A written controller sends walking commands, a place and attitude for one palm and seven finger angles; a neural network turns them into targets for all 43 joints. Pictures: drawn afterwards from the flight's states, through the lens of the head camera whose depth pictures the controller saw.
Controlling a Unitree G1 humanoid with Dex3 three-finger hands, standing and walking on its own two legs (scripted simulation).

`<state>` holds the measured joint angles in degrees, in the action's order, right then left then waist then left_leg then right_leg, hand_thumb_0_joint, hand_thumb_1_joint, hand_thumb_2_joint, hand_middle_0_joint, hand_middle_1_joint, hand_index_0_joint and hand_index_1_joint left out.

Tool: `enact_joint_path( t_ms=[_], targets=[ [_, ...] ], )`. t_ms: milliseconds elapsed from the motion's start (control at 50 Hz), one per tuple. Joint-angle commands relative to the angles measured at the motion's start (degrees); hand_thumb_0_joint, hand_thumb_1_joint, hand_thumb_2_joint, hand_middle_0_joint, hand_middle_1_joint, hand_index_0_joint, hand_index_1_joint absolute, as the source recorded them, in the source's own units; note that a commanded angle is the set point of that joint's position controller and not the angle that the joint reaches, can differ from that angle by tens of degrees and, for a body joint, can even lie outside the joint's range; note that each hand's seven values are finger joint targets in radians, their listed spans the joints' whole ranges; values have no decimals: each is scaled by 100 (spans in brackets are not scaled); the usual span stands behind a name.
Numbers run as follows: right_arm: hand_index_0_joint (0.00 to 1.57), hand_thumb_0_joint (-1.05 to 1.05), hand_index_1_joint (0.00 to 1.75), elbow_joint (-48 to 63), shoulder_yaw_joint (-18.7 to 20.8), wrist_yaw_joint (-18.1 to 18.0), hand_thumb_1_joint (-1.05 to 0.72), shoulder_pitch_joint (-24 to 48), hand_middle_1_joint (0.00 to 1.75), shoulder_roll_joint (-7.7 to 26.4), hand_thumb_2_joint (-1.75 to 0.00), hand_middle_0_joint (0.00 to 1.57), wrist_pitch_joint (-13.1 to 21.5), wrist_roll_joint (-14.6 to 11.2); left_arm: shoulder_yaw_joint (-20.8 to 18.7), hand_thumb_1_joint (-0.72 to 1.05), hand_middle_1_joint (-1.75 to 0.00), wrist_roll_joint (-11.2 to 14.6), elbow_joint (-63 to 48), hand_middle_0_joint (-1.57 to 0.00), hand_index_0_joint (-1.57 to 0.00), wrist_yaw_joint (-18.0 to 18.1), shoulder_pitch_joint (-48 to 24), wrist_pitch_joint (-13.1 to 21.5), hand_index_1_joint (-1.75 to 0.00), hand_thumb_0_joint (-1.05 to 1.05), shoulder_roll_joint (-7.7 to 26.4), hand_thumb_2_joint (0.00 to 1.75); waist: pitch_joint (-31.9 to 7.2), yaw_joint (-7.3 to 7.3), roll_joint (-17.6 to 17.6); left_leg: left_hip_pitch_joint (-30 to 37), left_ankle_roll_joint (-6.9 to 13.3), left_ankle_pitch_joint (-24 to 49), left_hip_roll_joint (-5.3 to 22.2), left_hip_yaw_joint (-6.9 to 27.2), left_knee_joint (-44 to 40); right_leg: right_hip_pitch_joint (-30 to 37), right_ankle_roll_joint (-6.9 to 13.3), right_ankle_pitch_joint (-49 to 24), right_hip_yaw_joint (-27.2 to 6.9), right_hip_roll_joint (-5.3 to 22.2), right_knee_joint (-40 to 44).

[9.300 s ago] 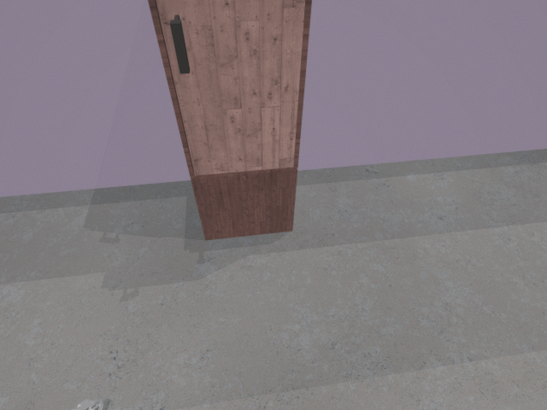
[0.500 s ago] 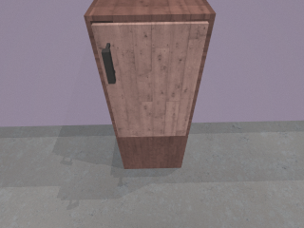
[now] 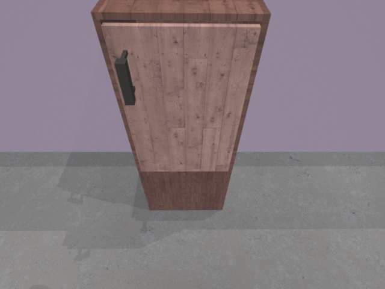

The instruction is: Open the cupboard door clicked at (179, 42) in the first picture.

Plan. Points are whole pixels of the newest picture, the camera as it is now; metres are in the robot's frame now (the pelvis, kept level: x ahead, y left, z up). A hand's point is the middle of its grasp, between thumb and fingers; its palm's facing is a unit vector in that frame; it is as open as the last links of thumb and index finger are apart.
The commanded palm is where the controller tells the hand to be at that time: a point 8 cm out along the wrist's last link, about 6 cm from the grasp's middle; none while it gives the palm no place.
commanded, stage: come to a stop and stand still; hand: left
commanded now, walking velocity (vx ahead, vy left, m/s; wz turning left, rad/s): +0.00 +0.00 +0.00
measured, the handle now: (127, 78) +0.57 +0.21 +0.13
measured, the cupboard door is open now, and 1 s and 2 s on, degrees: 0 0 0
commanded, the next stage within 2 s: look again from close up in 0.70 s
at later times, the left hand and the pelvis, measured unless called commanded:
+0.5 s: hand out of the picture +0.06 +0.18 -0.17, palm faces +0.01 -0.97 -0.24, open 7.3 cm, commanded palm none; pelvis +0.03 -0.02 +0.00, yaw +0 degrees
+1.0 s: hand out of the picture +0.04 +0.16 -0.17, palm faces +0.04 -0.98 -0.21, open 7.3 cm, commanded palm none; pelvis +0.03 -0.02 +0.00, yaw +1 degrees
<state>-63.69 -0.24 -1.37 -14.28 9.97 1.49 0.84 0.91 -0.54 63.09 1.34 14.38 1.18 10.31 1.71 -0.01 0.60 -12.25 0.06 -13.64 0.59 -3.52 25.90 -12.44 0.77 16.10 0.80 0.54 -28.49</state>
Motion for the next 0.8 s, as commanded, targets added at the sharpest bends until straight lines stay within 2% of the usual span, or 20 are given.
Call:
enact_joint_path(
  t_ms=[0, 40, 120, 260, 280, 340, 420, 460, 500, 660, 680, 780],
  targets=[
    [20, 0, 30, 208, 106, -23, -90, -195, 30, 646, -90, 20, 100, -16, -160, 90, -30, -29, -197, -20, -20, 35, 280, 73, -30, 0, 750, 90, -7, -28, 22, 66, 190, 751, 537, 493, -408, -19, 171, -988, -571, 552, 546],
    [20, 0, 30, 215, 106, -26, -90, -128, 30, 663, -90, 20, 102, -8, -169, 90, -30, -25, -209, -20, -20, 29, 249, 75, -30, 0, 765, 90, -38, -40, -58, 131, 179, 848, 541, 477, -381, -3, 168, -1129, -580, 555, 542],
    [20, 0, 30, 223, 117, -34, -90, -63, 30, 708, -90, 20, 104, -4, -203, 90, -30, -28, -274, -20, -20, 32, 155, 89, -30, 0, 833, 90, -119, -28, 37, 220, 156, 1104, 559, 467, -335, 107, 173, -1506, -555, 564, 503],
    [20, 0, 30, 220, 116, -43, -90, 40, 30, 749, -90, 20, 93, -4, -222, 90, -30, -22, -302, -20, -20, 27, 75, 92, -30, 0, 887, 90, -176, -38, -39, 330, 137, 1199, 569, 452, -353, 219, 180, -1686, -537, 591, 554],
    [20, 0, 30, 219, 121, -44, -90, 67, 30, 729, -90, 20, 82, -6, -221, 90, -30, -29, -305, -20, -20, 29, 87, 89, -30, 0, 884, 90, -85, -40, 27, 327, 138, 1166, 565, 453, -339, 166, 177, -1685, -534, 575, 576],
    [20, 0, 30, 200, 115, -48, -90, 47, 30, 774, -90, 20, 89, -4, -229, 90, -30, -19, -306, -20, -20, 30, 87, 98, -30, 0, 916, 90, -243, -36, -6, 411, 123, 1322, 576, 435, -332, 297, 180, -1904, -519, 603, 560],
    [20, 0, 30, 171, 110, -61, -90, 63, 30, 792, -90, 20, 78, -6, -227, 90, -30, -15, -276, -20, -20, 34, 109, 97, -30, 0, 919, 90, -248, -32, -63, 484, 116, 1439, 588, 422, -314, 337, 190, -2084, -518, 598, 564],
    [20, 0, 30, 146, 105, -63, -90, 47, 30, 786, -90, 20, 71, -10, -220, 90, -30, -12, -252, -20, -20, 35, 130, 99, -30, 0, 917, 90, -285, -28, 2, 503, 107, 1388, 593, 414, -339, 381, 187, -2091, -510, 604, 588],
    [20, 0, 30, 130, 100, -66, -90, 54, 30, 785, -90, 20, 60, -9, -217, 90, -30, -15, -251, -20, -20, 38, 132, 90, -30, 0, 909, 90, -138, -27, -33, 467, 100, 1338, 591, 406, -361, 313, 184, -2060, -503, 594, 614],
    [20, 0, 30, 69, 79, -78, -90, 4, 30, 736, -90, 20, 56, -12, -209, 90, -30, -5, -183, -20, -20, 48, 241, 97, -30, 0, 867, 90, -180, -42, 10, 501, 89, 1336, 586, 404, -385, 437, 182, -2190, -508, 614, 685],
    [20, 0, 30, 52, 79, -77, -90, 0, 30, 694, -90, 20, 46, -18, -204, 90, -30, -12, -177, -20, -20, 51, 259, 91, -30, 0, 863, 90, -76, -44, 22, 468, 84, 1266, 583, 384, -390, 392, 173, -2154, -491, 604, 703],
    [20, 0, 30, 13, 69, -81, -90, -86, 30, 639, -90, 20, 50, -18, -202, 90, -30, -12, -159, -20, -20, 54, 292, 89, -30, 0, 814, 90, -70, -38, -3, 466, 84, 1249, 592, 405, -435, 397, 174, -2008, -464, 587, 729]
  ],
)
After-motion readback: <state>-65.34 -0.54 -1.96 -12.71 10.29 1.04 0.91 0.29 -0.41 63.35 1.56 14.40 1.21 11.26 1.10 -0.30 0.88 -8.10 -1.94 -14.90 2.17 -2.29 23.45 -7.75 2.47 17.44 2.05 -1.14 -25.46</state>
